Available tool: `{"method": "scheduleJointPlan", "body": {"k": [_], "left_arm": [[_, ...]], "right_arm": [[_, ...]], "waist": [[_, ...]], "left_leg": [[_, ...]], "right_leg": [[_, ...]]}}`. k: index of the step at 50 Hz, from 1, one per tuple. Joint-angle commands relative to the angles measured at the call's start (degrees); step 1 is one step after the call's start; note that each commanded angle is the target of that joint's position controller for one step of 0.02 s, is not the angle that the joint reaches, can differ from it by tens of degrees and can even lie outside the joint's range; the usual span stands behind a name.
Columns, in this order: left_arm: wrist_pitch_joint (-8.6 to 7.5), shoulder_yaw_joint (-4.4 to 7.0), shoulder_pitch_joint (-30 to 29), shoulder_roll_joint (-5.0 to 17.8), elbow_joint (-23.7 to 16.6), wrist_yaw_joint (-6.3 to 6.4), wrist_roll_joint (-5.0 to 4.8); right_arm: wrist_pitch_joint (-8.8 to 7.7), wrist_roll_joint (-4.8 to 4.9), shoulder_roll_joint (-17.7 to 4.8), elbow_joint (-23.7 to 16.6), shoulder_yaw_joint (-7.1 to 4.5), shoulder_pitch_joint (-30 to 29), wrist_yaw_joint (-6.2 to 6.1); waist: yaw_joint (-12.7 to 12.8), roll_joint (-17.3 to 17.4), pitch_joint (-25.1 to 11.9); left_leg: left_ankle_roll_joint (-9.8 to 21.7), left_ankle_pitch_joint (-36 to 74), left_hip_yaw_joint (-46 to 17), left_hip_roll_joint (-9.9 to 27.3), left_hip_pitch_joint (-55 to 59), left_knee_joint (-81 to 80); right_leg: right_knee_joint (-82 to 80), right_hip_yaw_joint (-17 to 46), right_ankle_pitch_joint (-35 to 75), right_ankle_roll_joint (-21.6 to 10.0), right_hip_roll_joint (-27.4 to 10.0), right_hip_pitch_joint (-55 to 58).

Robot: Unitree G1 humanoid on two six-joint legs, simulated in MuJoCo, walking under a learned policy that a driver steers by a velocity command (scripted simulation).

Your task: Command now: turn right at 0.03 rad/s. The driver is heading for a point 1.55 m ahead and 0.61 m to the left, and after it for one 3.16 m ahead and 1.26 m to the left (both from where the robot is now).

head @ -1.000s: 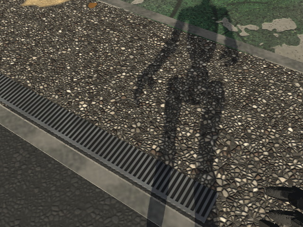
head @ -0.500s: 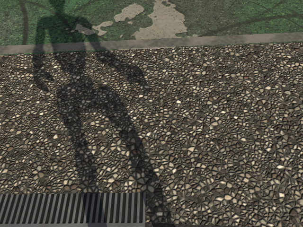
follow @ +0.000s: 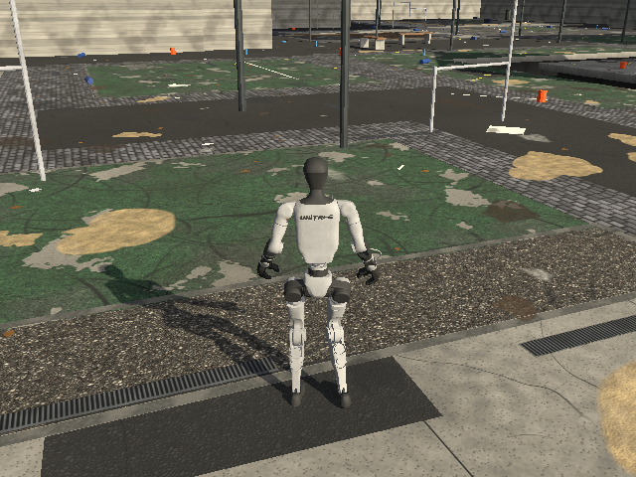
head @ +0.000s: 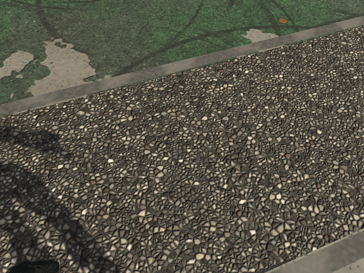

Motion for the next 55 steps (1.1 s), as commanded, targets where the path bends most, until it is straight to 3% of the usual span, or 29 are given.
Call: {"method": "scheduleJointPlan", "body": {"k": [1, 3, 5, 9, 12, 13, 14, 15, 16, 18, 20, 22, 25, 30, 32, 33, 34, 35, 36, 37, 38, 39, 42, 44, 45, 47, 53, 54, 55], "left_arm": [[-0.8, 1.99, 3.5, 5.9, -1.1, 0.2, 1.14], [-1.45, 1.54, 0.7, 4.0, -1.5, -0.12, 0.73], [-2.23, 1.56, -0.9, 3.4, -1.3, -0.08, -0.44], [-3.29, 2.0, 0.0, 3.2, 0.2, -0.16, -1.6], [-4.15, 2.82, 4.9, 4.0, 3.0, -0.85, -1.45], [-3.95, 3.56, 6.6, 6.6, 3.2, -0.65, -0.71], [-3.32, 4.44, 4.9, 11.2, 3.5, -0.86, 1.2], [-3.62, 3.72, 1.5, 7.9, 1.6, -0.85, 2.73], [-3.74, 2.69, -1.0, 4.9, 0.8, -0.42, 2.24], [-3.79, 2.17, -3.2, 3.4, 0.8, 0.39, 0.4], [-3.4, 2.23, -1.2, 4.1, 1.6, 0.94, 0.1], [-2.65, 2.62, 1.9, 5.1, 2.2, 1.23, 0.63], [-2.03, 3.36, 2.8, 7.6, 2.6, 0.74, 0.45], [-2.91, 4.43, 1.1, 9.8, 3.2, -1.3, -1.59], [-3.56, 4.51, 0.3, 9.4, 3.7, -1.75, -2.66], [-3.86, 4.16, 1.1, 7.9, 4.4, -1.95, -2.9], [-4.43, 3.57, 2.6, 6.2, 3.6, -2.11, -1.37], [-4.98, 1.64, 2.2, 1.2, -0.5, -2.2, 1.82], [-4.8, 2.44, -1.9, 5.4, 0.2, -1.88, 1.07], [-4.66, 2.6, -3.9, 6.4, -0.5, -1.55, -0.44], [-4.53, 2.81, -3.2, 6.6, 0.1, -0.93, -0.18], [-4.23, 3.09, -2.9, 7.2, 0.5, -0.25, 0.53], [-3.52, 2.67, 2.4, 5.9, 3.3, -0.49, 0.57], [-3.71, 1.73, 3.8, 4.2, 4.2, -1.27, -0.29], [-3.99, 1.21, 2.9, 3.5, 3.8, -1.8, -0.67], [-4.81, 0.81, 0.3, 4.0, 2.8, -2.5, -1.43], [-6.43, 0.26, -1.0, 4.6, 0.9, -3.24, -2.6], [-4.21, 0.13, -1.0, 4.6, 2.0, -5.35, 2.8], [-3.28, 0.32, -0.2, 4.5, 1.9, -6.41, 2.25]], "right_arm": [[-0.85, 1.33, -4.1, -4.9, 0.38, -5.8, 0.37], [0.61, 2.73, -9.4, -4.9, -1.31, -4.4, -0.27], [1.89, 2.85, -12.9, -5.0, -2.94, -0.3, -0.88], [3.09, 3.81, -11.5, -5.8, -3.46, 0.3, -1.72], [4.06, 4.78, -10.2, -7.2, -3.52, -1.9, -2.74], [4.11, 4.34, -8.0, -7.7, -2.86, -1.4, -2.81], [3.62, 4.08, -5.8, -9.5, -2.28, -0.2, -2.53], [3.16, 3.15, -9.9, -8.0, -3.58, 3.0, -2.32], [3.27, 3.33, -12.4, -6.6, -4.56, 4.8, -1.93], [4.32, 3.27, -10.4, -5.4, -4.37, 5.8, -1.75], [4.61, 3.54, -7.6, -6.9, -3.12, 3.5, -1.0], [4.44, 3.86, -6.6, -9.3, -2.27, -0.4, -0.31], [4.43, 3.39, -5.7, -11.7, -1.47, -2.7, 0.75], [5.72, 3.34, -7.1, -12.6, -2.07, -1.6, 1.55], [6.39, 3.35, -8.2, -12.0, -3.08, 1.9, 1.56], [6.35, 3.07, -10.1, -10.1, -4.3, 7.9, 0.86], [6.02, 3.27, -16.4, -9.6, -6.35, 13.8, -0.51], [4.92, 1.69, -22.8, -12.0, -6.62, 11.1, -0.84], [3.28, 1.09, -18.0, -12.3, -5.55, 10.8, 0.16], [2.3, 1.6, -16.1, -11.4, -4.74, 8.2, 0.13], [2.16, 2.96, -14.4, -11.1, -4.4, 5.0, -0.36], [2.6, 3.59, -13.2, -11.7, -3.85, 1.6, -0.96], [3.23, 1.89, -11.9, -12.5, -2.82, -1.6, -2.43], [2.74, 2.71, -10.4, -10.7, -2.09, 1.9, -2.49], [2.17, 2.79, -10.2, -10.0, -1.7, 2.8, -2.2], [0.81, 1.86, -10.9, -8.6, -1.27, 4.1, -1.55], [-2.33, 1.75, -11.9, -5.3, -1.12, 7.8, -0.78], [-1.48, -2.1, -11.9, -4.8, -1.01, 10.1, -0.1], [-1.34, -2.27, -12.0, -5.0, -1.16, 8.0, 0.13]], "waist": [[3.6, 10.3, -4.4], [2.0, 10.8, -2.6], [-0.1, 11.6, -3.9], [0.0, 13.9, -7.1], [2.6, 12.6, -9.7], [2.5, 7.7, -10.5], [0.2, -11.1, -6.5], [-0.2, -9.9, -5.7], [-1.3, -5.4, -5.1], [-1.7, -3.5, -3.4], [0.2, -4.8, -2.1], [2.8, -5.3, -2.1], [4.0, -5.1, -2.8], [2.5, -6.1, -3.2], [-0.2, -5.7, -4.9], [-3.3, -2.5, -7.6], [-5.6, 8.4, -10.3], [-1.2, 22.8, -15.9], [-5.7, 12.9, -19.1], [-3.8, 10.6, -12.8], [-1.5, 7.2, -8.0], [0.0, 7.2, -5.7], [2.0, 8.1, -8.3], [0.5, 8.7, -10.6], [-0.6, 11.4, -9.5], [-2.3, 14.0, -5.6], [-4.1, 11.5, 1.2], [-4.1, 10.9, 0.2], [-2.8, 12.8, 2.0]], "left_leg": [[10.5, 10.6, -21.6, 15.7, 7.0, -10.8], [8.6, 13.4, -19.8, 12.1, 7.5, -9.2], [9.1, 16.6, -21.0, 11.0, 10.7, -8.2], [9.3, 18.6, -25.9, 11.3, 14.6, -7.3], [5.5, 15.8, -24.1, 8.3, 7.0, -3.4], [2.7, 6.1, -20.3, 5.3, -2.1, 2.7], [-0.9, -14.3, -8.1, -3.1, -15.5, 11.7], [-3.5, -23.0, -6.3, 0.3, -17.4, 25.2], [-4.6, -20.4, -5.1, 2.3, -17.3, 32.2], [-6.5, -13.1, -3.0, 3.9, -20.0, 37.8], [-8.0, -9.1, 0.8, 5.6, -22.0, 37.6], [-8.7, -7.4, 3.1, 7.1, -23.3, 33.3], [-8.1, -7.0, 4.9, 8.7, -20.3, 25.8], [-4.4, -5.6, 9.8, 7.2, -9.4, 13.8], [-1.6, -3.1, 11.1, 5.1, -1.5, 5.7], [1.1, 3.5, 10.2, 3.0, 8.9, -0.5], [6.2, 29.6, -3.3, 9.8, 24.4, -3.4], [20.3, 43.0, -30.1, 25.4, 31.5, -3.1], [22.4, 32.6, -29.6, 26.4, 27.3, -7.1], [19.2, 24.0, -24.4, 23.3, 21.9, -8.7], [15.3, 16.5, -20.4, 19.1, 17.4, -9.6], [13.1, 14.6, -18.1, 16.9, 13.2, -9.8], [12.4, 24.2, -12.0, 14.4, 7.1, -8.4], [11.8, -3.3, -11.7, 12.8, 7.8, -11.5], [11.5, -14.3, -13.0, 13.0, 7.4, -13.5], [11.4, -19.8, -15.3, 15.2, 6.7, -16.5], [10.9, -22.0, -14.1, 21.4, 13.7, -20.0], [8.8, -25.8, -9.5, 19.0, 10.9, -22.1], [7.4, -25.2, -6.5, 18.3, 8.2, -22.7]], "right_leg": [[5.0, -3.9, -1.8, 4.4, -6.2, -2.8], [-2.1, -7.8, 1.1, 5.2, -6.0, -2.1], [-6.3, -9.9, 1.9, 4.6, -3.2, -1.5], [-14.4, -8.8, 5.8, 3.1, -2.3, 0.8], [-27.7, -9.4, 19.6, 0.4, -4.8, 14.6], [-28.1, -4.0, 23.6, -2.9, -12.9, 22.6], [-29.2, 8.9, 35.2, -11.0, -23.9, 22.6], [-28.1, 11.0, 44.3, -16.1, -30.5, 19.9], [-27.1, 5.7, 47.0, -15.7, -29.1, 18.3], [-25.2, -3.4, 47.0, -12.2, -23.1, 19.1], [-25.4, -9.1, 51.7, -12.5, -21.2, 19.3], [-26.0, -10.8, 50.7, -13.7, -21.9, 21.8], [-26.3, -13.3, 48.7, -14.3, -23.9, 22.7], [-22.8, -19.8, 50.0, -11.5, -25.2, 19.1], [-15.5, -22.9, 52.5, -8.6, -24.6, 17.5], [-6.0, -26.0, 52.0, -5.6, -22.0, 12.6], [9.2, -27.2, 29.4, -0.2, -16.8, -3.2], [24.9, -21.0, -12.0, 3.3, -7.1, -20.3], [29.3, -10.4, -10.1, 3.0, -8.1, -20.8], [27.8, -9.9, -5.1, 1.6, -9.1, -21.3], [23.1, -9.8, 0.1, 1.1, -10.3, -21.2], [19.1, -9.8, 4.1, 1.2, -10.6, -19.6], [16.7, -12.2, 10.7, 3.4, -8.7, -11.2], [10.1, -13.4, 15.0, 3.3, -9.5, -9.9], [6.9, -14.4, 16.6, 3.2, -9.8, -10.2], [1.8, -14.5, 18.7, 2.1, -11.3, -11.3], [-2.1, -13.4, 17.7, -2.1, -13.2, -20.8], [-4.0, -16.3, 15.3, -2.2, -10.4, -15.5], [-5.1, -17.9, 15.2, -2.8, -10.2, -12.6]]}}
Keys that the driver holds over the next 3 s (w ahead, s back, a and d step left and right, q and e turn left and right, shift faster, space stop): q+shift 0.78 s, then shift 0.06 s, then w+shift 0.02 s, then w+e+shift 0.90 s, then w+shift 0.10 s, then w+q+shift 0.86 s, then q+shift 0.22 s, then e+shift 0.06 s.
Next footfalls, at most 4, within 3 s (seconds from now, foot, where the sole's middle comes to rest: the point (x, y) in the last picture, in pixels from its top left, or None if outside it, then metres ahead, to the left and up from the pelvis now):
0.24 right None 0.04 -0.13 -0.77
0.68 left None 0.02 0.15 -0.77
1.22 right None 0.27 0.05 -0.77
1.66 left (83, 229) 0.64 0.38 -0.77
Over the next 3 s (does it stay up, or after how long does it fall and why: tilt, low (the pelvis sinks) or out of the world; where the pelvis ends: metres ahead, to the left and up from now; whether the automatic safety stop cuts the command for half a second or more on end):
stays up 1.66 0.47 -0.02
